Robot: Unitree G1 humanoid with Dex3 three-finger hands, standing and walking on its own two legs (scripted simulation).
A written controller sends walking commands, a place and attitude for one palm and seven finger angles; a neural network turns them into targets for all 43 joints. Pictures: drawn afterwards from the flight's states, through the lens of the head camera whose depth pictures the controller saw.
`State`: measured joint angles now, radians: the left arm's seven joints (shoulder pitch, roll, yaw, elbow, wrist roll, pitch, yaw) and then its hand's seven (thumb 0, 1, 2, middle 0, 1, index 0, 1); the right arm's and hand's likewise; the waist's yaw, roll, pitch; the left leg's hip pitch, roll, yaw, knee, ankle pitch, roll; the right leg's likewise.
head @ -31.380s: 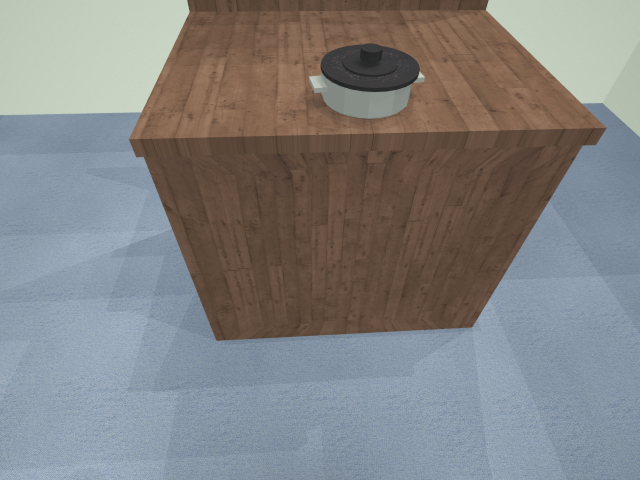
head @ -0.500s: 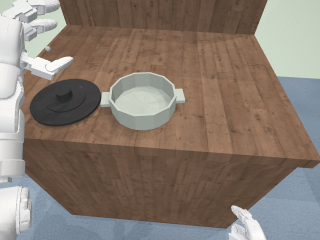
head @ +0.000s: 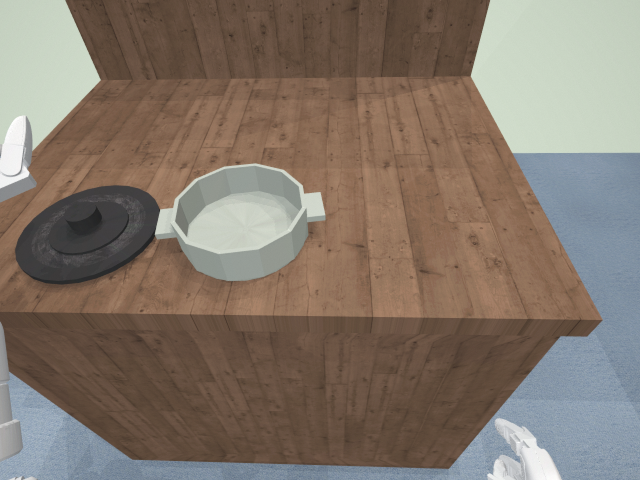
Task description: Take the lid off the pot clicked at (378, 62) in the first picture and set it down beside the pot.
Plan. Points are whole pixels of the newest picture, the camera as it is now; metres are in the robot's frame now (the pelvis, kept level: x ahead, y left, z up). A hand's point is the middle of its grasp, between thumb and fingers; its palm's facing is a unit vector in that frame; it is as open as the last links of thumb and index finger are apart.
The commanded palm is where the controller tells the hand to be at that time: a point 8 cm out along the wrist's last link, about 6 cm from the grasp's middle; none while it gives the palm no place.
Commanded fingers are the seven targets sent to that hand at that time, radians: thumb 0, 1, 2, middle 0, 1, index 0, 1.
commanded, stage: draw the hand back to the body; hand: left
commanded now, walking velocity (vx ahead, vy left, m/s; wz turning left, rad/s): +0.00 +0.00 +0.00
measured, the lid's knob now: (83, 216) +0.42 +0.39 +0.10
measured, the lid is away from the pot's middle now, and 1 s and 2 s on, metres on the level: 0.23 0.23 0.23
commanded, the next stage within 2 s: step back with the hand held close in 1.10 s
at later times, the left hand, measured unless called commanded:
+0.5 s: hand out of the picture +0.23 +0.27 +0.29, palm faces +0.53 -0.83 -0.21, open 7.5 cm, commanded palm +0.17 +0.31 +0.29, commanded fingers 0.00 0.90 0.90 -0.20 -0.30 -0.20 -0.30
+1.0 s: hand out of the picture +0.16 +0.27 +0.28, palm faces +0.48 -0.83 -0.29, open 7.4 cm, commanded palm +0.11 +0.31 +0.28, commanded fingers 0.00 0.90 0.90 -0.20 -0.30 -0.20 -0.30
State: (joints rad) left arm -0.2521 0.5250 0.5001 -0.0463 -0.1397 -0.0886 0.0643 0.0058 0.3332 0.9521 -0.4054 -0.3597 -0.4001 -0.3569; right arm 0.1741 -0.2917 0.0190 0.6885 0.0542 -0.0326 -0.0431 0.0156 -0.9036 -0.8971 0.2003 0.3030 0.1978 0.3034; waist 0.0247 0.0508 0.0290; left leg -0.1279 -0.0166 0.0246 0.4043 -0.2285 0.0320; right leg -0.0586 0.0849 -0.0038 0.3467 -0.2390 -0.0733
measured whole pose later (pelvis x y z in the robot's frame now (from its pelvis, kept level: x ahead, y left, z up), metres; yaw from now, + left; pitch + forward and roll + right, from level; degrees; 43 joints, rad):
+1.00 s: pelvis -0.02 +0.03 +0.00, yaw +1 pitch -6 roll -1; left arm 0.27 0.41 0.46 -0.63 -0.17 -0.15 0.06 0.01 0.89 0.90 -0.21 -0.30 -0.21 -0.30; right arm 0.14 -0.21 0.04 0.67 0.02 -0.06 -0.04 0.02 -0.90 -0.90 0.20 0.30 0.20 0.30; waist 0.07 0.05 0.03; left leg -0.09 -0.04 0.03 0.41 -0.21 0.07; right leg 0.00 0.06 -0.01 0.32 -0.21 -0.04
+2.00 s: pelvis -0.12 +0.05 -0.02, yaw +0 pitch +1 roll -4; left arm 0.44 0.52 0.60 -0.83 -0.09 -0.26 0.12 0.01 0.89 0.89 -0.22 -0.30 -0.21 -0.30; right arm 0.21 -0.18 0.00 0.55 0.03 -0.03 -0.03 0.01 -0.90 -0.90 0.20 0.30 0.20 0.30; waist -0.03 0.03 0.01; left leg -0.47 -0.01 0.02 0.61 -0.24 0.05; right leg -0.26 0.07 -0.01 0.50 -0.25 -0.01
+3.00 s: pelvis -0.36 +0.13 -0.01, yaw +0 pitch +1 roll -1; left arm 0.24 0.47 0.50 -0.76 -0.06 -0.22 0.12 0.01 0.88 0.89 -0.22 -0.30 -0.21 -0.30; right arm 0.28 -0.18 0.01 0.64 0.02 -0.05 -0.07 0.02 -0.90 -0.90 0.20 0.30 0.20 0.30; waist 0.04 -0.10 -0.13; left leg -0.35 0.05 0.05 0.81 -0.47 0.04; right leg -0.31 -0.01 -0.05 0.55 -0.37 -0.06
